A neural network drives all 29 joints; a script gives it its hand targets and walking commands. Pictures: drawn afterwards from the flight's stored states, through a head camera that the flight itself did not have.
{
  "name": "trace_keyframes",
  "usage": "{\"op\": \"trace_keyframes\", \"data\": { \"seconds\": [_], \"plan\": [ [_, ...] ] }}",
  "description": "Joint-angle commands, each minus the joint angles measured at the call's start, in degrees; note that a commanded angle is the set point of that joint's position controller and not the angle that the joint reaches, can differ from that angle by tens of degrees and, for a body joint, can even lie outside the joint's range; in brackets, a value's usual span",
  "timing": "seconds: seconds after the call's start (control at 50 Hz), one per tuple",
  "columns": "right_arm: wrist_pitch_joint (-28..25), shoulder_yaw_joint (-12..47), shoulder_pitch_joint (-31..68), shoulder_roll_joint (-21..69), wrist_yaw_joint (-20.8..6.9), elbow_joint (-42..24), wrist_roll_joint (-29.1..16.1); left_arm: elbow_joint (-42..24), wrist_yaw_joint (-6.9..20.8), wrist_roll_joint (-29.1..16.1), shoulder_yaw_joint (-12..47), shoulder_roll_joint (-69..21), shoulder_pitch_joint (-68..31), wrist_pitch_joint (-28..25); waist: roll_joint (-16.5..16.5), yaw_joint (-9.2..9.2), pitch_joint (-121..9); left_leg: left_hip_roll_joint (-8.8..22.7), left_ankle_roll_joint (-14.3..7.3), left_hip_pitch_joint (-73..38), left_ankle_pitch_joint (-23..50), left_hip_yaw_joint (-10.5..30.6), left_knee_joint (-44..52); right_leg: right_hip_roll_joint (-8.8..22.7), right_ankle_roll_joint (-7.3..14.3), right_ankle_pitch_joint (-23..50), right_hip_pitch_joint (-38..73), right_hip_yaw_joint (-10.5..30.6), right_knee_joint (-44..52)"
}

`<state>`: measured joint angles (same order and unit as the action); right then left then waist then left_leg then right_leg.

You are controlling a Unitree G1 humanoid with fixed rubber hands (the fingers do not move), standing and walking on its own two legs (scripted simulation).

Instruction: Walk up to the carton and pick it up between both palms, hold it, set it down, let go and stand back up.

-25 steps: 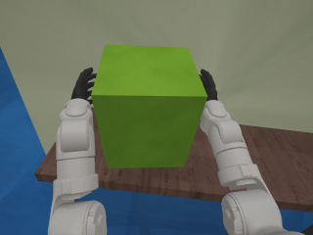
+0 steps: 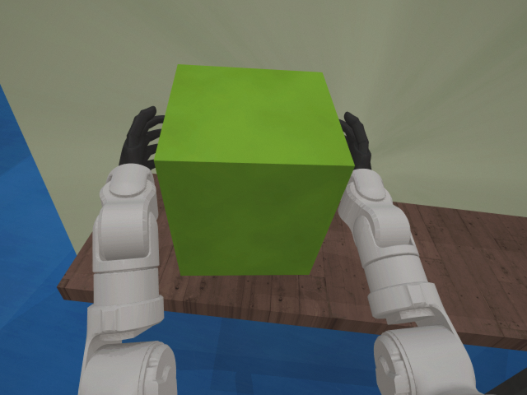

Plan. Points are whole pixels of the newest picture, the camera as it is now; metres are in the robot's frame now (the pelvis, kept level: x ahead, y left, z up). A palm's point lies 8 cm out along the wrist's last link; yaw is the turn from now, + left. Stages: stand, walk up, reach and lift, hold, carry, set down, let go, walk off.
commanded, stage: hold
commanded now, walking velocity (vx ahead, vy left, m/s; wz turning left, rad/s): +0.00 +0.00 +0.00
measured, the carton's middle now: (248, 178) +0.39 +0.00 +0.18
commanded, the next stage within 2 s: none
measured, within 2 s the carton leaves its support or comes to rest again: neither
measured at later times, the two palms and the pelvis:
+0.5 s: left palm (137, 171) +0.35 +0.16 +0.21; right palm (351, 173) +0.36 -0.15 +0.21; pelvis +0.00 +0.00 +0.00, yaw +0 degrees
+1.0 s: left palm (136, 166) +0.35 +0.16 +0.22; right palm (352, 167) +0.36 -0.14 +0.22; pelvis +0.00 +0.00 +0.00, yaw +0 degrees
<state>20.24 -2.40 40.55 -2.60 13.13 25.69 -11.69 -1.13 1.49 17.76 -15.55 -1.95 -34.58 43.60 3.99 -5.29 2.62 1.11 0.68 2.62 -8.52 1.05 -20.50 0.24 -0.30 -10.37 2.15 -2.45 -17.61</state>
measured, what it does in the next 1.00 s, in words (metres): stands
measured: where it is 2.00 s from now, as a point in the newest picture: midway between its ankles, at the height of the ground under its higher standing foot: outside the picture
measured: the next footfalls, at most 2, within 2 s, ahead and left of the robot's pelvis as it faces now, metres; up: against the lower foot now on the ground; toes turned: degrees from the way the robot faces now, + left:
none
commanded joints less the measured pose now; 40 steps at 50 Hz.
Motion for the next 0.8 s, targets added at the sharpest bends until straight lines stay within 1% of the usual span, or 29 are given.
{"op": "trace_keyframes", "data": {
  "seconds": [0.0,0.02,0.06,0.08,0.1,0.14,0.18,0.2,0.24,0.26,0.3,0.34,0.36,0.38,0.4,0.44,0.46,0.5,0.52,0.56,0.58,0.6,0.62,0.64,0.68,0.7,0.72,0.74,0.78],
  "plan": [
    [-0.22,18.62,38.76,25.46,-7.62,-8.32,-2.97,1.60,8.85,-4.80,21.88,-24.09,-34.21,-0.48,-4.06,0.01,-15.88,-2.88,-0.51,-7.92,6.77,-3.08,4.97,-2.61,-2.00,5.85,0.92,-2.38,3.96],
    [0.27,18.05,38.63,25.82,-7.65,-7.49,-2.56,2.20,9.58,-4.22,20.35,-23.20,-34.70,-0.09,-2.47,0.17,-13.96,-3.20,-1.26,-6.28,4.11,-3.47,5.74,-2.18,-2.44,4.41,1.19,-2.14,4.21],
    [0.00,17.57,40.48,26.27,-7.78,-8.38,-2.78,1.79,10.52,-4.72,19.66,-23.12,-36.51,-0.06,-1.12,-0.14,-14.89,-3.03,-1.74,-5.13,2.55,-3.51,6.15,-1.93,-2.80,3.81,1.84,-2.03,4.05],
    [-0.86,18.46,42.98,27.75,-7.61,-11.46,-3.67,0.45,10.60,-5.69,20.83,-24.11,-37.72,-0.59,-1.17,0.33,-16.86,-3.22,-1.52,-5.05,4.39,-3.77,5.65,-2.15,-2.83,5.18,2.29,-2.13,3.69],
    [-1.56,18.80,44.23,28.48,-7.61,-12.99,-4.29,-1.09,10.38,-6.99,22.62,-25.52,-39.50,-1.25,-2.50,-0.16,-19.08,-3.21,-0.88,-5.79,6.65,-3.68,4.54,-2.39,-2.76,7.07,2.31,-2.12,3.17],
    [-3.23,20.90,46.79,30.86,-7.15,-18.97,-6.10,-5.83,9.31,-10.41,27.20,-28.65,-42.18,-2.87,-5.29,-1.32,-26.64,-3.17,0.61,-9.63,14.29,-3.13,1.70,-3.06,-2.78,13.93,2.84,-2.12,1.95],
    [-3.70,22.54,46.72,31.07,-6.68,-21.59,-6.58,-8.09,8.23,-11.85,29.46,-29.53,-41.69,-3.73,-7.43,-1.34,-30.28,-3.16,1.74,-13.35,19.69,-2.60,-0.11,-3.59,-2.66,17.39,1.95,-2.47,1.63],
    [-3.26,22.29,45.04,30.06,-6.62,-20.08,-6.42,-7.20,7.84,-11.47,29.71,-29.33,-39.90,-3.40,-8.26,-1.75,-28.92,-2.90,2.22,-14.28,21.13,-2.13,-0.45,-3.75,-2.49,17.35,1.14,-2.56,1.77],
    [-2.36,22.82,42.48,28.91,-6.67,-18.22,-6.12,-5.98,7.71,-9.77,28.53,-27.78,-37.41,-2.78,-7.79,-0.74,-26.04,-3.01,1.96,-13.52,20.30,-2.19,0.07,-3.74,-2.15,15.99,1.78,-2.47,2.02],
    [-1.41,22.07,39.26,27.77,-6.63,-15.60,-5.36,-4.71,8.15,-8.51,27.43,-26.62,-35.17,-1.99,-7.20,-1.50,-22.21,-3.16,1.63,-12.21,17.56,-2.21,1.05,-3.45,-2.18,14.91,1.89,-2.34,2.54],
    [-0.08,20.08,38.61,26.14,-6.98,-11.66,-4.36,-1.76,9.07,-5.62,23.75,-24.60,-34.26,-0.68,-5.05,-0.70,-16.43,-3.11,0.27,-8.80,10.72,-2.73,3.62,-2.79,-2.15,9.61,2.01,-2.26,3.39],
    [0.45,18.52,38.83,25.41,-7.20,-9.78,-3.93,-0.01,10.20,-4.82,22.11,-23.71,-34.33,0.24,-3.65,-0.84,-13.55,-2.81,-0.73,-6.74,6.13,-3.05,5.07,-2.29,-2.30,6.11,1.25,-2.09,3.87],
    [0.19,18.25,39.50,25.90,-7.26,-10.37,-4.07,-0.44,10.67,-4.78,21.99,-23.87,-35.10,0.18,-3.59,-0.73,-13.60,-2.97,-0.71,-6.31,6.09,-3.38,5.24,-2.28,-2.31,5.87,1.49,-2.10,3.84],
    [-0.07,17.95,40.24,25.93,-7.42,-10.29,-4.11,-1.47,10.65,-5.54,23.16,-24.97,-36.93,-0.15,-4.63,-1.32,-14.14,-2.75,-0.20,-6.15,6.00,-3.30,5.24,-2.53,-2.01,5.17,1.10,-2.25,3.82],
    [-0.85,18.43,41.94,27.14,-7.66,-12.32,-4.55,-3.18,10.39,-6.47,24.14,-25.99,-38.27,-0.60,-5.18,-1.12,-16.32,-2.59,0.11,-6.50,7.53,-3.27,4.75,-2.53,-2.01,5.99,1.23,-2.34,3.26],
    [-2.23,19.73,45.12,28.95,-7.38,-16.65,-5.25,-4.69,9.61,-9.00,26.17,-27.83,-40.52,-1.76,-5.65,-1.17,-21.19,-2.75,0.55,-8.21,11.38,-3.16,3.04,-2.98,-2.22,9.30,1.47,-2.51,2.85],
    [-2.85,21.06,45.88,30.28,-7.19,-19.29,-5.84,-6.34,9.19,-10.19,27.43,-28.69,-40.50,-2.33,-5.90,-1.35,-23.97,-2.76,0.83,-9.92,14.94,-2.84,1.76,-3.09,-2.45,12.84,1.81,-2.30,2.31],
    [-3.04,21.88,44.79,30.54,-6.63,-20.99,-5.79,-6.97,8.56,-11.38,28.94,-28.50,-40.37,-3.10,-6.13,-2.14,-26.74,-3.08,1.23,-12.19,17.76,-2.53,0.41,-3.19,-2.74,16.57,1.89,-2.25,2.06],
    [-2.93,21.95,44.73,30.28,-6.58,-20.07,-5.46,-6.62,8.27,-11.06,28.95,-28.46,-40.14,-3.17,-6.67,-1.99,-26.65,-3.12,1.40,-12.64,18.08,-2.37,0.27,-3.25,-2.66,16.49,1.51,-2.32,2.14],
    [-2.01,21.87,42.17,28.64,-6.83,-16.34,-5.08,-3.92,8.16,-8.60,26.84,-27.18,-36.95,-2.33,-7.11,-0.63,-22.88,-3.13,0.92,-11.68,15.26,-2.62,1.50,-3.15,-2.25,13.82,0.88,-2.42,2.63],
    [-1.23,21.22,40.31,27.84,-7.03,-14.09,-4.62,-2.99,8.47,-7.43,25.25,-25.86,-36.01,-1.83,-6.17,-0.26,-20.83,-3.06,0.41,-10.68,12.60,-2.60,2.48,-2.96,-2.08,11.36,1.05,-2.26,3.14],
    [-0.59,20.21,39.56,26.45,-7.17,-11.76,-3.88,-1.37,8.95,-6.47,23.96,-24.91,-35.49,-1.20,-5.17,-0.54,-17.97,-2.87,0.08,-9.70,10.12,-2.87,3.71,-2.73,-2.09,9.38,0.91,-2.40,3.49],
    [-0.10,19.98,38.87,26.62,-7.30,-10.36,-3.60,-0.22,9.46,-4.76,21.76,-23.65,-34.71,-0.71,-3.73,0.32,-15.53,-3.14,-0.59,-8.04,7.73,-3.36,4.67,-2.35,-2.37,7.83,1.70,-2.25,3.80],
    [-0.14,19.72,39.94,26.47,-7.48,-10.36,-3.74,0.12,9.87,-4.63,21.34,-23.84,-34.93,-0.46,-3.55,0.63,-15.22,-3.12,-0.83,-7.00,6.66,-3.43,5.07,-2.46,-2.36,6.83,1.68,-2.38,3.71],
    [-0.69,19.34,41.67,26.94,-7.31,-12.16,-3.83,0.24,10.53,-5.18,21.16,-24.03,-35.69,-0.36,-2.14,0.31,-16.33,-3.00,-1.14,-6.60,6.58,-3.61,5.03,-2.36,-2.58,7.01,2.11,-2.08,3.71],
    [-1.27,19.08,42.66,27.55,-7.15,-13.25,-4.08,-0.53,10.70,-6.23,22.20,-24.81,-37.33,-0.71,-2.47,-0.71,-17.77,-3.08,-0.92,-6.81,6.78,-3.68,4.63,-2.38,-2.70,7.68,2.09,-2.29,3.54],
    [-1.85,19.61,43.76,28.60,-7.35,-14.25,-4.49,-2.23,10.35,-6.93,22.88,-25.67,-38.97,-1.37,-3.17,0.04,-19.56,-3.19,-0.84,-7.11,8.21,-3.68,4.11,-2.45,-2.66,8.32,1.92,-2.31,3.24],
    [-2.56,20.54,45.37,29.46,-7.31,-16.39,-4.94,-2.80,9.95,-8.11,24.21,-27.06,-40.02,-2.03,-3.89,0.21,-21.88,-3.18,-0.40,-7.81,9.96,-3.75,3.51,-2.95,-2.44,9.24,2.16,-2.44,2.94],
    [-3.55,21.32,46.77,31.00,-7.14,-19.21,-5.27,-5.56,8.86,-10.81,27.54,-28.52,-42.40,-3.37,-4.88,-0.90,-26.61,-3.11,0.42,-10.56,13.87,-3.11,1.63,-3.08,-2.65,13.16,1.43,-2.59,2.17]
  ]
}}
